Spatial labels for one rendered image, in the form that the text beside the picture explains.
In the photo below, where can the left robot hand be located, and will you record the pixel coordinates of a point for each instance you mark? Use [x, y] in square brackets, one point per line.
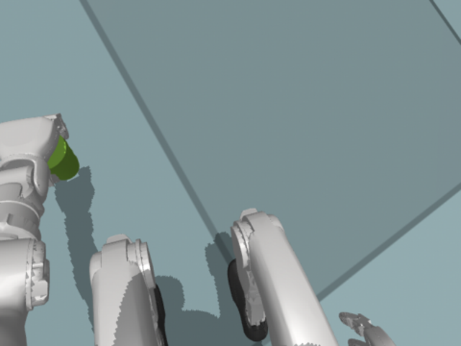
[37, 136]

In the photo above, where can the right robot foot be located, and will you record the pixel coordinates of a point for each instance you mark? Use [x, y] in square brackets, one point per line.
[254, 333]

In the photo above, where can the cup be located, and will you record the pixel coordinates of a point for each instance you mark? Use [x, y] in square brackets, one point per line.
[63, 162]

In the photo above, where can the left robot foot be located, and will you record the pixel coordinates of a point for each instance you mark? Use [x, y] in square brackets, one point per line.
[161, 316]

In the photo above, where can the right robot hand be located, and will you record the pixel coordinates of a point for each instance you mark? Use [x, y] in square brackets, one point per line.
[373, 335]

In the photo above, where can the left robot arm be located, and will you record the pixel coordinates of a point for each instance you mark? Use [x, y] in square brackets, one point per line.
[24, 269]

